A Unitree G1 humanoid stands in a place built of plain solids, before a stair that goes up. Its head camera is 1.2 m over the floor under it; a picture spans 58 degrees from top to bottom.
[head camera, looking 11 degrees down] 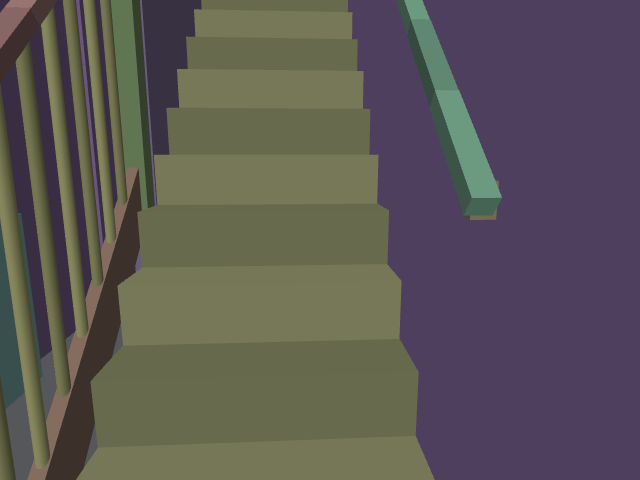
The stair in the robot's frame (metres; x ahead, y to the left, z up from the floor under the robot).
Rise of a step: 0.20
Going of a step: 0.22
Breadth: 0.90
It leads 3 degrees to the left of straight ahead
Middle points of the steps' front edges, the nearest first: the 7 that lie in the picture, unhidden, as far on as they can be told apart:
1.10 0.17 0.60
1.32 0.18 0.80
1.55 0.20 1.01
1.77 0.21 1.21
1.99 0.22 1.41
2.22 0.24 1.61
2.44 0.25 1.81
